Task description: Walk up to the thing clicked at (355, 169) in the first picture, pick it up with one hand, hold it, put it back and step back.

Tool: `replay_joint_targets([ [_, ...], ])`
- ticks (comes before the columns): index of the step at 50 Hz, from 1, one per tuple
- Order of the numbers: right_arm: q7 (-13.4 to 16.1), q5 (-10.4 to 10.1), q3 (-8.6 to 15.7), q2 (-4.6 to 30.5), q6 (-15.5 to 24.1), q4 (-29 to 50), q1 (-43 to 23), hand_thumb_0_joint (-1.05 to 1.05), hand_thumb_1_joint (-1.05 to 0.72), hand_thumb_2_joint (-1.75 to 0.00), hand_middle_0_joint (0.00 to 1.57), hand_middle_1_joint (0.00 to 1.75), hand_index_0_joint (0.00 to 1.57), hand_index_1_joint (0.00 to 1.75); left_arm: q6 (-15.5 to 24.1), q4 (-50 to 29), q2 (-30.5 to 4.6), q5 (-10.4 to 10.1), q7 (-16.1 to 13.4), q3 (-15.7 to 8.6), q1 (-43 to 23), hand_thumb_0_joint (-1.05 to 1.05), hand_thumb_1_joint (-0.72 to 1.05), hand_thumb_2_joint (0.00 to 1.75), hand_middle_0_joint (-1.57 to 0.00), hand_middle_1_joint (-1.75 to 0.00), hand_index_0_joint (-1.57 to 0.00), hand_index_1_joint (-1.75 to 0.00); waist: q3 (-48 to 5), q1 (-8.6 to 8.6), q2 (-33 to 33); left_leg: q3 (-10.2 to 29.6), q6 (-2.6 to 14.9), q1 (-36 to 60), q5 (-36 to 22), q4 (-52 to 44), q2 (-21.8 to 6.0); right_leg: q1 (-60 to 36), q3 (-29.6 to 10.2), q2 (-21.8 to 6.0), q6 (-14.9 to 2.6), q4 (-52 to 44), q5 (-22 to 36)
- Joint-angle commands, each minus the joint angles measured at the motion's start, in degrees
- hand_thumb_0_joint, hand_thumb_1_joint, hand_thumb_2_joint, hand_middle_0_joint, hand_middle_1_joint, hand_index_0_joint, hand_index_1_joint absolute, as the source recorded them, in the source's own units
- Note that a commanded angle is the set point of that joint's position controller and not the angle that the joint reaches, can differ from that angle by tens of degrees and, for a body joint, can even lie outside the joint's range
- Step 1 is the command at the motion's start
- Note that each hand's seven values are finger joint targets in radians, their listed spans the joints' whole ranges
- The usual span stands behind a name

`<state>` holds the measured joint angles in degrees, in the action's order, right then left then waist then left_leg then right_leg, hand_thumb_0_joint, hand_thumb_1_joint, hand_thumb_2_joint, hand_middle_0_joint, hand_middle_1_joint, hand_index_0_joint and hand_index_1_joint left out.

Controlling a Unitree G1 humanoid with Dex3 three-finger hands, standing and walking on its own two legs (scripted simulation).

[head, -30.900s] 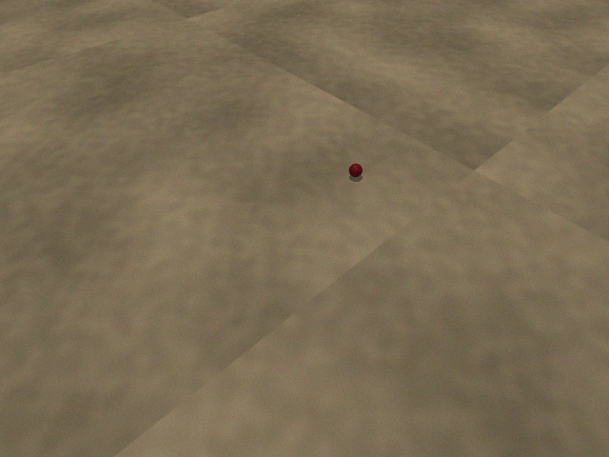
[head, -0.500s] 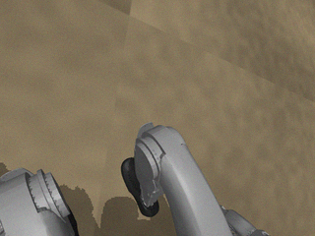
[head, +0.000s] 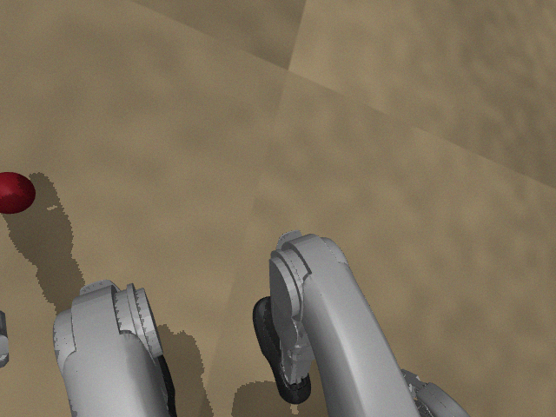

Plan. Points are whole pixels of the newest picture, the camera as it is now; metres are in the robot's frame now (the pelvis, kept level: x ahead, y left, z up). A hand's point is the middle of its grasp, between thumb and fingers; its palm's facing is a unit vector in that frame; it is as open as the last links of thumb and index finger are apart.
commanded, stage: withdraw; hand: left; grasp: from above
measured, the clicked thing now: (9, 193) +0.48 +0.33 -0.29
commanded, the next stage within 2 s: home in 0.54 s
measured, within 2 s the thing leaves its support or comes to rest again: neither
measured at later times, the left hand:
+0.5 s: hand out of the picture +0.44 +0.33 -0.11, palm faces -0.50 -0.08 -0.86, open 13.7 cm
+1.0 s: hand out of the picture +0.43 +0.32 -0.05, palm faces -0.33 -0.31 -0.89, open 10.6 cm
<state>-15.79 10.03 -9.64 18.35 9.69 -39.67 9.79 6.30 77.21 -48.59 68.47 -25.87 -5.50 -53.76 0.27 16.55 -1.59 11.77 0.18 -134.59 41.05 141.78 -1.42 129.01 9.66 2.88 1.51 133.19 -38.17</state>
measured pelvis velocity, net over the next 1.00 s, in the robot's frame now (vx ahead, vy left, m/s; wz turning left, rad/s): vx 0.00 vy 0.00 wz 0.11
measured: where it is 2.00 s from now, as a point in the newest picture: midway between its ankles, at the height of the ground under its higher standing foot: (228, 396)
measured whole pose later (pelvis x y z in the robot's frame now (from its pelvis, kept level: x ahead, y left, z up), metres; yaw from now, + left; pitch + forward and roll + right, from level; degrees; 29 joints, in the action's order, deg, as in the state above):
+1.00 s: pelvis +0.00 +0.00 +0.07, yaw +6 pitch +37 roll -7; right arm -8.0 3.1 -1.9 14.6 0.3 -39.2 12.0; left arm 0.6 60.1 -34.7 52.1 -10.6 -2.9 -45.1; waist -8.7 10.5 3.5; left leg 5.2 1.2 -124.2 39.6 126.5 -1.1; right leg 120.5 4.1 1.4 1.4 122.1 -38.8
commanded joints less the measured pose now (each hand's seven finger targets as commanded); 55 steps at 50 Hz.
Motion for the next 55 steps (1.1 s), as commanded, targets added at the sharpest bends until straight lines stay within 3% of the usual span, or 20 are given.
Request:
replay_joint_targets([
  [1, 1.25, -3.13, 8.17, 15.01, -2.43, 0.02, 11.62, 0.00, -0.90, -0.90, 0.20, 0.30, 0.20, 0.30, -2.62, -13.04, -8.52, -3.14, 3.85, 2.05, -17.82, 0.00, -0.52, 1.01, -0.07, -1.02, -0.06, -1.02, -41.61, -0.03, 24.99, -6.17, 1.09, 31.22, -13.17, -19.34, -0.13, -21.68, 1.35, 2.08, -3.72, -14.77, 14.97],
  [2, 1.67, -3.62, 8.62, 14.85, -3.16, 0.25, 11.91, 0.00, -0.90, -0.90, 0.20, 0.30, 0.20, 0.30, -3.05, -13.58, -8.83, -3.31, 5.42, 2.16, -16.66, 0.00, -0.52, 1.01, -0.07, -1.02, -0.07, -1.02, -41.88, -0.73, 22.40, -6.20, 1.31, 32.10, -13.08, -20.16, -0.04, -22.95, 0.87, 2.10, -3.69, -15.88, 14.89],
  [4, 2.62, -4.23, 9.14, 14.16, -4.65, 0.72, 12.04, 0.00, -0.90, -0.90, 0.20, 0.30, 0.20, 0.30, -3.10, -14.81, -7.81, -3.65, 8.29, 3.09, -19.89, 0.00, -0.51, 1.01, -0.08, -1.01, -0.07, -1.02, -41.65, 0.05, 20.65, -6.40, 1.43, 31.10, -11.29, -21.40, 0.37, -23.46, 0.06, 1.76, -3.77, -17.06, 12.99],
  [7, 4.60, -4.95, 9.52, 13.72, -6.18, 1.36, 11.89, 0.00, -0.90, -0.90, 0.20, 0.30, 0.20, 0.30, -2.63, -12.05, -4.27, -4.26, 12.00, 5.23, -21.20, 0.00, -0.51, 1.02, -0.08, -1.01, -0.07, -1.02, -35.61, 1.27, 15.02, -6.08, 1.71, 28.16, -6.50, -22.87, 1.00, -21.18, -0.55, 1.30, -4.19, -19.68, 7.53],
  [9, 6.07, -5.11, 9.29, 13.47, -7.07, 2.40, 11.09, 0.00, -0.90, -0.90, 0.20, 0.30, 0.20, 0.30, -1.80, -9.73, -4.90, -3.81, 14.06, 5.46, -20.88, 0.00, -0.50, 1.02, -0.08, -1.02, -0.08, -1.03, -33.58, 1.04, 12.59, -6.04, 1.81, 27.08, -4.50, -23.86, 1.34, -20.99, -0.90, 1.12, -4.36, -20.56, 5.01],
  [15, 9.29, -5.07, 7.71, 11.84, -8.57, 3.14, 10.71, 0.00, -0.90, -0.90, 0.20, 0.30, 0.20, 0.30, 1.16, -5.48, -5.95, -2.40, 15.98, 6.18, -20.92, 0.00, -0.49, 1.01, -0.11, -1.00, -0.10, -1.01, -32.78, -0.13, 10.33, -8.30, 2.06, 26.04, -6.33, -23.62, 1.72, -23.31, -2.33, 0.79, -4.13, -21.65, 5.38],
  [17, 9.75, -4.81, 7.05, 11.94, -8.72, 3.07, 10.66, 0.00, -0.90, -0.90, 0.20, 0.30, 0.20, 0.30, 2.47, -5.18, -7.95, -1.55, 15.34, 5.50, -22.44, 0.00, -0.47, 0.99, -0.12, -0.99, -0.11, -0.99, -33.43, -0.30, 12.58, -8.38, 1.92, 26.48, -6.96, -23.61, 1.70, -23.09, -2.24, 0.64, -4.11, -20.85, 6.22],
  [21, 10.12, -4.20, 6.14, 12.09, -8.70, 2.61, 10.78, 0.00, -0.90, -0.90, 0.20, 0.30, 0.20, 0.30, 4.96, -1.87, -7.07, -0.35, 12.79, 5.59, -21.37, 0.00, -0.44, 0.95, -0.14, -0.96, -0.14, -0.96, -34.44, -0.14, 14.26, -7.99, 1.68, 27.90, -7.64, -22.60, 1.55, -21.33, -1.49, 0.57, -3.87, -18.74, 7.36],
  [26, 9.95, -2.89, 5.69, 12.76, -8.34, 1.91, 11.45, 0.00, -0.90, -0.90, 0.20, 0.30, 0.20, 0.30, 8.05, -4.25, -12.35, 2.53, 7.15, 2.35, -26.27, 0.00, -0.45, 0.95, -0.12, -0.96, -0.13, -0.96, -39.24, 0.07, 18.76, -7.93, 1.26, 29.90, -9.82, -19.94, 1.54, -21.09, -0.85, 0.67, -3.79, -15.84, 9.16],
  [31, 9.86, -1.85, 7.69, 14.39, -6.76, 1.46, 12.84, 0.00, -0.90, -0.90, 0.20, 0.30, 0.20, 0.30, 7.69, -9.17, -14.68, 4.22, 1.50, -1.20, -28.15, 0.00, -0.46, 0.94, -0.11, -0.96, -0.13, -0.94, -43.46, 0.16, 27.82, -7.14, 0.09, 37.90, -10.02, -21.28, 1.27, -16.24, 0.99, -0.17, -4.30, -13.42, 9.81],
  [32, 9.75, -1.77, 7.98, 13.99, -6.60, 1.63, 12.79, 0.00, -0.89, -0.89, 0.20, 0.30, 0.20, 0.30, 6.89, -11.20, -14.82, 3.86, 0.78, -1.54, -28.25, 0.00, -0.38, 0.92, -0.19, -0.88, -0.20, -0.86, -46.62, -0.54, 28.57, -7.04, 0.03, 39.53, -10.15, -21.73, 1.02, -16.82, 0.77, -0.08, -4.45, -13.11, 10.17],
  [35, 9.48, -2.27, 9.22, 13.82, -6.34, 1.35, 13.40, 0.00, -0.89, -0.89, 0.20, 0.30, 0.20, 0.30, 3.71, -12.96, -13.50, 1.88, 0.07, -1.99, -27.76, 0.00, -0.29, 0.96, -0.23, -0.80, -0.21, -0.78, -50.65, -1.31, 30.12, -7.67, 0.10, 41.57, -11.84, -22.73, 1.08, -17.31, 0.18, -0.35, -4.47, -13.62, 11.91],
  [36, 9.30, -2.46, 9.52, 13.43, -6.26, 0.54, 13.83, 0.00, -0.89, -0.89, 0.20, 0.30, 0.20, 0.30, 2.33, -10.60, -10.70, 1.46, 0.62, -0.57, -25.08, 0.00, -0.21, 0.99, -0.24, -0.74, -0.21, -0.76, -49.40, -1.23, 29.25, -7.80, 0.17, 41.52, -12.00, -23.00, 1.00, -17.12, 0.20, -0.30, -4.53, -14.00, 12.10],
  [40, 8.87, -3.76, 10.60, 13.12, -6.60, -0.14, 15.80, 0.00, -0.89, -0.90, 0.20, 0.30, 0.20, 0.30, -1.55, -12.93, -9.63, -2.95, 3.79, -0.88, -21.49, 0.00, 0.04, 0.96, -0.23, -0.64, -0.21, -0.65, -51.97, -3.33, 25.84, -8.83, 1.01, 41.48, -14.78, -24.34, 1.30, -22.61, -0.79, -0.32, -4.26, -17.13, 14.49],
  [44, 8.40, -6.02, 12.52, 11.48, -7.79, 0.94, 15.55, 0.00, -0.89, -0.90, 0.20, 0.30, 0.20, 0.30, -4.56, -19.09, -3.82, -10.84, 9.60, 0.06, -12.11, 0.00, 0.28, 0.98, -0.23, -0.58, -0.21, -0.59, -54.68, -6.26, 20.83, -9.49, 1.65, 42.00, -16.94, -28.12, 1.41, -30.34, -2.20, 0.04, -3.81, -21.54, 16.15],
  [49, 9.27, -8.58, 13.69, 9.70, -9.26, 3.96, 12.37, 0.00, -0.90, -0.90, 0.20, 0.30, 0.20, 0.30, -6.71, -31.83, 2.02, -22.27, 17.06, -0.22, 0.62, 0.00, 0.62, 0.97, -0.22, -0.46, -0.21, -0.46, -48.04, -7.95, 11.97, -8.38, 2.35, 39.76, -14.76, -33.73, 1.42, -35.19, -3.57, -0.33, -3.32, -27.82, 15.07],
  [50, 9.56, -8.71, 13.97, 9.95, -9.48, 5.62, 10.93, 0.00, -0.90, -0.90, 0.20, 0.30, 0.20, 0.30, -6.90, -35.41, 0.58, -23.98, 18.19, -1.90, 2.52, 0.00, 0.68, 0.96, -0.22, -0.43, -0.21, -0.43, -48.31, -8.71, 10.79, -8.24, 2.40, 40.54, -14.86, -34.27, 1.39, -36.57, -3.99, -0.31, -3.42, -28.97, 15.07],
  [51, 9.88, -9.03, 14.03, 9.11, -9.70, 5.91, 10.52, 0.00, -0.90, -0.90, 0.20, 0.30, 0.20, 0.30, -7.41, -35.97, 4.16, -25.90, 19.59, -0.19, 6.10, 0.00, 0.72, 0.98, -0.22, -0.43, -0.21, -0.44, -47.37, -8.83, 9.69, -8.25, 2.44, 41.17, -13.66, -35.72, 1.28, -37.37, -4.29, -0.34, -3.32, -30.51, 14.05],
  [52, 10.14, -9.26, 13.92, 8.62, -9.71, 6.53, 9.45, 0.00, -0.90, -0.90, 0.20, 0.30, 0.20, 0.30, -7.49, -39.95, 6.71, -27.98, 20.53, 1.09, 7.98, 0.00, 0.79, 0.93, -0.21, -0.36, -0.20, -0.36, -45.77, -8.82, 10.00, -8.03, 2.32, 41.74, -13.20, -37.16, 1.28, -37.87, -4.55, -0.64, -3.33, -31.60, 13.70],
  [55, 11.15, -9.96, 14.38, 7.55, -9.51, 8.09, 7.35, 0.00, -0.90, -0.90, 0.20, 0.30, 0.20, 0.30, -7.92, -47.96, 7.57, -33.13, 21.46, -0.62, 12.28, 0.00, 0.90, 0.90, -0.20, -0.30, -0.20, -0.30, -45.59, -10.28, 9.25, -7.78, 2.36, 45.64, -10.62, -41.39, 0.86, -41.39, -5.29, -0.78, -3.11, -35.46, 11.69],
])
